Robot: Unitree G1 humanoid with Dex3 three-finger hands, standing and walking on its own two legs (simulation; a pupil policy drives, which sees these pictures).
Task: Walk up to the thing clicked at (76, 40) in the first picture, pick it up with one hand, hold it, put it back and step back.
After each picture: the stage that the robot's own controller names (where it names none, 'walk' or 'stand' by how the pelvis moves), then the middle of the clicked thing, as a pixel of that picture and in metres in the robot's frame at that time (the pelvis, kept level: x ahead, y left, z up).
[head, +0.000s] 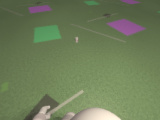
stand; (76, 39) +1.84 +0.35 -0.72
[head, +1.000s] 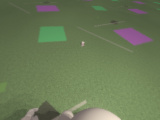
walk; (82, 44) +1.75 +0.10 -0.71
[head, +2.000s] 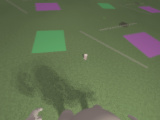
walk; (85, 56) +1.19 +0.02 -0.72
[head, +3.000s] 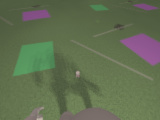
walk; (77, 74) +0.76 +0.14 -0.71
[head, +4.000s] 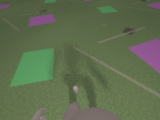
walk; (75, 89) +0.49 +0.21 -0.71
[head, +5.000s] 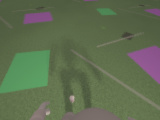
stand; (72, 98) +0.35 +0.17 -0.72
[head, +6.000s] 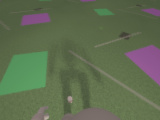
stand; (70, 99) +0.35 +0.20 -0.72
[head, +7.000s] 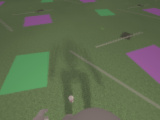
stand; (71, 98) +0.36 +0.20 -0.73
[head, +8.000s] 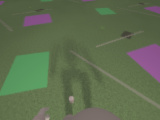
stand; (71, 99) +0.35 +0.20 -0.73
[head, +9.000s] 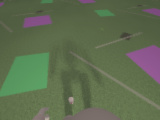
stand; (71, 100) +0.35 +0.20 -0.73
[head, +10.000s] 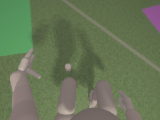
go down; (68, 67) +0.43 +0.17 -0.43
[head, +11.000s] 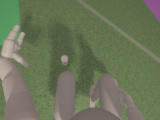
go down; (64, 60) +0.45 +0.19 -0.32
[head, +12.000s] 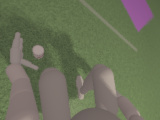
close in; (38, 52) +0.45 +0.23 -0.24
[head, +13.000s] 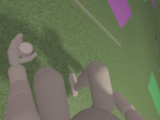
close; (25, 50) +0.44 +0.25 -0.23
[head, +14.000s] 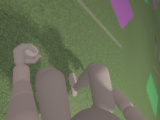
lift; (30, 53) +0.42 +0.23 -0.24
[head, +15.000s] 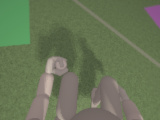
lift; (61, 67) +0.34 +0.21 -0.08
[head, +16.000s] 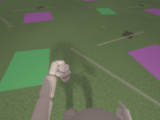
hold; (64, 73) +0.33 +0.17 +0.04
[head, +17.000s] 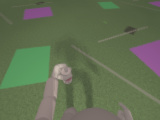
hold; (66, 75) +0.32 +0.16 +0.00
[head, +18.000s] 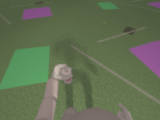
crouch; (67, 76) +0.32 +0.16 -0.01
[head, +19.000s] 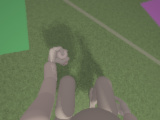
crouch; (63, 58) +0.43 +0.17 -0.10
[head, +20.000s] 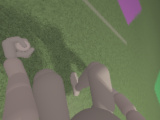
lower; (24, 49) +0.44 +0.25 -0.24
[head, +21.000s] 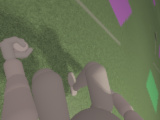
lower; (21, 50) +0.44 +0.26 -0.24
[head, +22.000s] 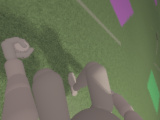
lower; (22, 50) +0.44 +0.26 -0.24
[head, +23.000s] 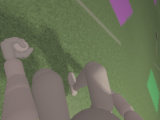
lower; (21, 50) +0.44 +0.26 -0.24
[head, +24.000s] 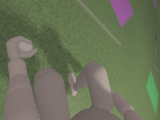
draw back; (25, 50) +0.44 +0.25 -0.24
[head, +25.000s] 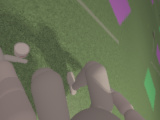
withdraw; (21, 51) +0.43 +0.25 -0.24
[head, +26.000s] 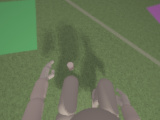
walk; (70, 66) +0.45 +0.17 -0.40
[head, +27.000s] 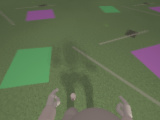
stand; (73, 96) +0.37 +0.15 -0.66
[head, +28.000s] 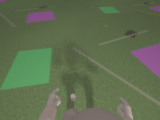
stand; (73, 97) +0.37 +0.16 -0.67
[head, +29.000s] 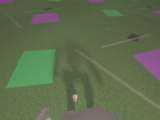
stand; (75, 98) +0.38 +0.15 -0.71
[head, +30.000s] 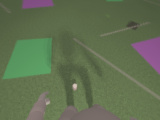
walk; (74, 87) +0.42 +0.12 -0.70
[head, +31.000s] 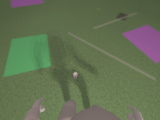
walk; (75, 75) +0.58 +0.16 -0.70
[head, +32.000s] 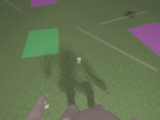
walk; (79, 60) +0.90 +0.19 -0.69
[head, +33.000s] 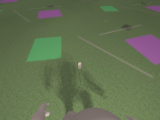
stand; (79, 65) +0.98 +0.18 -0.71
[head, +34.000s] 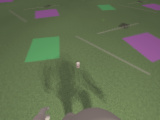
stand; (78, 64) +0.99 +0.20 -0.73
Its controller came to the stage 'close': yes
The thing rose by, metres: 0.71
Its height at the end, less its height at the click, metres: +0.00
